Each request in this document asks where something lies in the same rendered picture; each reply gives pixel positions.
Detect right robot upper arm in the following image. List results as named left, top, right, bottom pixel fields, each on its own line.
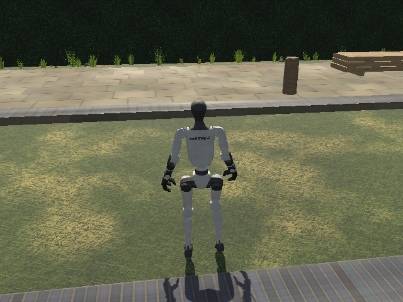
left=213, top=126, right=230, bottom=161

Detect right robot hand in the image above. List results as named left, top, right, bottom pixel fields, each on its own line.
left=223, top=170, right=237, bottom=181

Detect left robot upper arm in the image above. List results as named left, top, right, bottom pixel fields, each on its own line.
left=170, top=128, right=186, bottom=164

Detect right robot forearm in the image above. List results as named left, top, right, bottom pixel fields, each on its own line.
left=224, top=152, right=236, bottom=172

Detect left robot foot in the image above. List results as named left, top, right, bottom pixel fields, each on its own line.
left=184, top=241, right=193, bottom=257

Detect left robot hand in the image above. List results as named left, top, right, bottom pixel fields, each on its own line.
left=161, top=177, right=176, bottom=192

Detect left robot forearm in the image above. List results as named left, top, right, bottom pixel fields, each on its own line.
left=163, top=154, right=176, bottom=180

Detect humanoid robot head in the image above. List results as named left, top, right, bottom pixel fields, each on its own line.
left=189, top=100, right=210, bottom=130

